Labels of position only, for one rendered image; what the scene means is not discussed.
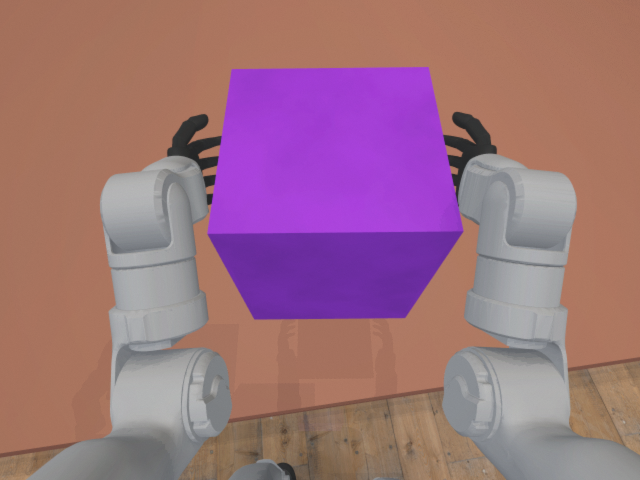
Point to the robot left forearm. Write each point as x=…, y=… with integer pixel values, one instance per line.
x=148, y=219

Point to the left robot upper arm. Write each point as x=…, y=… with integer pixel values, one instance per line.
x=165, y=405

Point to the right robot upper arm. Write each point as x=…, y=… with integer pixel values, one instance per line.
x=513, y=404

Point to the robot left shin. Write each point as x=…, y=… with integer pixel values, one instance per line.
x=268, y=461

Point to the robot right forearm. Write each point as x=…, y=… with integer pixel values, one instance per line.
x=525, y=220

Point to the right robot hand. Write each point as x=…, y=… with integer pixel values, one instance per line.
x=480, y=136

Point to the left robot hand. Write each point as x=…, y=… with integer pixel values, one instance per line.
x=180, y=147

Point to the carton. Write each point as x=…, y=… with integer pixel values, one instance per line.
x=333, y=196

